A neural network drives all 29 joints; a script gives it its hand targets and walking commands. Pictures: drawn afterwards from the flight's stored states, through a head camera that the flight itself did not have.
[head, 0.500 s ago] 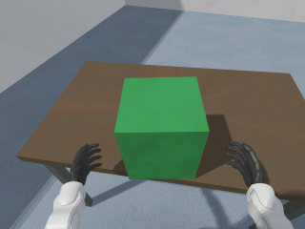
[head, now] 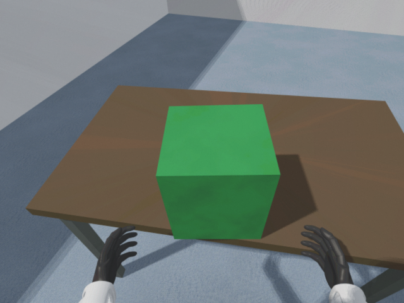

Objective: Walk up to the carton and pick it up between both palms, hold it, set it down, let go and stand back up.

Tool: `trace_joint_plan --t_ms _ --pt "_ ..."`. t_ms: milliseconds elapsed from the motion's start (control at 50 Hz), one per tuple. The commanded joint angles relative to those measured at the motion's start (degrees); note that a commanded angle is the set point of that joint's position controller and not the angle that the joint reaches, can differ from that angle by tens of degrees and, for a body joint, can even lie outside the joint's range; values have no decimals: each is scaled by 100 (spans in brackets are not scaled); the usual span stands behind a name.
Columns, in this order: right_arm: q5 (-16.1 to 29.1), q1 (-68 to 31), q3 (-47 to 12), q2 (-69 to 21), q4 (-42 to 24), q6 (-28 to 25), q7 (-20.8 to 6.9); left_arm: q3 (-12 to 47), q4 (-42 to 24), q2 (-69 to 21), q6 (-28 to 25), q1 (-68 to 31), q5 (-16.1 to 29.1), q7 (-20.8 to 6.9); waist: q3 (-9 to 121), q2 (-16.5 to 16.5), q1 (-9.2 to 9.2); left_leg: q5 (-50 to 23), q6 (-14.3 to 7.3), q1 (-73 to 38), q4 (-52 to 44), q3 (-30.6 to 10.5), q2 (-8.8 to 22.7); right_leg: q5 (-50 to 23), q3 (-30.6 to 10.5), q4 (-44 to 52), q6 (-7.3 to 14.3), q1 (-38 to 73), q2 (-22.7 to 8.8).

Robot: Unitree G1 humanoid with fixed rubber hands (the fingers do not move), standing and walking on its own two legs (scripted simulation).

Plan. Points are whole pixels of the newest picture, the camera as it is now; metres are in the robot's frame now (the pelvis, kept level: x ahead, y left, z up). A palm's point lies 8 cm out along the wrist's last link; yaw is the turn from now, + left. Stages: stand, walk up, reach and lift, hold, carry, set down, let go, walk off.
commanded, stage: set down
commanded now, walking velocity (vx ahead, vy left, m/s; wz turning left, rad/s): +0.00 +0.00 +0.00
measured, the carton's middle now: (216, 174) +0.40 +0.01 +0.03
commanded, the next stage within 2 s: let go in 0.98 s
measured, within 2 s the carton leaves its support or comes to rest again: neither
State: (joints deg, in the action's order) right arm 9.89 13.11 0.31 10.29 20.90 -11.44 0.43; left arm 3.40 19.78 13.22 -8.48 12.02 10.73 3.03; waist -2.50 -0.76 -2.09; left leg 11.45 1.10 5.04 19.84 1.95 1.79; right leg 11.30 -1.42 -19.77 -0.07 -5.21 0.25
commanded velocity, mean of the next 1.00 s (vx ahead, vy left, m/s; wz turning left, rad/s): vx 0.00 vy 0.00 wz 0.00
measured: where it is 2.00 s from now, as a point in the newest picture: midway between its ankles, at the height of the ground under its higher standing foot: outside the picture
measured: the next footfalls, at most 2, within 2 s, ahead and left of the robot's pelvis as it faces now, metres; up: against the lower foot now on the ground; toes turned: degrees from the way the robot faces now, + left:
none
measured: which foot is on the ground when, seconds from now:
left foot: down 0.00-1.00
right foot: down 0.00-1.00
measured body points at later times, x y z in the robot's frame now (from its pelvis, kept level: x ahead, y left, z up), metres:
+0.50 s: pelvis +0.01 +0.00 +0.00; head +0.01 +0.01 +0.45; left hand +0.18 +0.23 -0.06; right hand +0.19 -0.21 -0.06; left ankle +0.00 +0.13 -0.75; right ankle +0.00 -0.12 -0.75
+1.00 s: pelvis +0.01 +0.00 +0.00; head +0.02 +0.01 +0.45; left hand +0.16 +0.23 -0.09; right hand +0.17 -0.22 -0.09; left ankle +0.00 +0.13 -0.75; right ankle +0.00 -0.12 -0.75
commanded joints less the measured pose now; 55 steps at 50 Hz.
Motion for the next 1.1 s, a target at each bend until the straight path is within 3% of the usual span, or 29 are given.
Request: trace_joint_plan --t_ms 0,20,60,80,160,280,720,940,1040,1080 --pt "-61 -637 118 455 -545 -231 -34 -288 -645 492 -125 -604 -125 -9 492 53 -38 -957 71 -362 -197 -11 -153 -173 -83 493 248 -228 44" --pt "-35 -740 189 483 -790 -241 -29 -314 -915 513 -117 -732 -74 21 575 19 -80 -917 62 -372 -216 -18 -154 -128 -92 482 249 -205 33" --pt "-170 -650 257 544 -728 -265 -23 -302 -858 527 -66 -681 -108 44 544 57 -6 -979 75 -342 -200 34 -149 -268 -68 444 240 -201 46" --pt "-210 -436 289 502 -1110 -310 -5 -322 -945 686 -139 -324 136 -6 808 685 -69 -1204 13 -365 -135 191 -216 -727 -44 379 34 66 55" --pt "-258 -370 195 409 -487 -257 8 -434 -738 644 -86 -388 -163 -56 540 136 -53 -1271 117 -409 -178 162 -216 -715 -67 427 109 9 15" --pt "-347 -348 243 377 -234 -224 -59 -356 -870 517 237 -350 -343 17 412 -146 9 -1250 167 -501 -231 175 -164 -422 7 504 202 -201 48" --pt "-826 -368 250 458 745 -276 -99 -539 -221 407 889 -174 -824 -145 406 31 2 -1563 145 -626 -153 298 -196 -747 174 523 92 -114 122" --pt "-1022 -533 243 460 1306 -237 -51 -615 119 427 1221 -379 -1008 -242 358 -1 86 -1479 128 -669 -42 288 -204 -809 254 453 43 -175 100" --pt "-1203 -789 475 588 1554 -296 -68 -486 74 428 1364 -702 -991 -206 433 -20 220 -1153 121 -698 42 260 -115 -696 351 311 45 -380 134" --pt "-1100 -778 465 592 1553 -301 -143 -469 10 400 1365 -711 -1065 -110 465 -367 187 -1446 180 -681 40 229 -86 -718 337 264 116 -372 170"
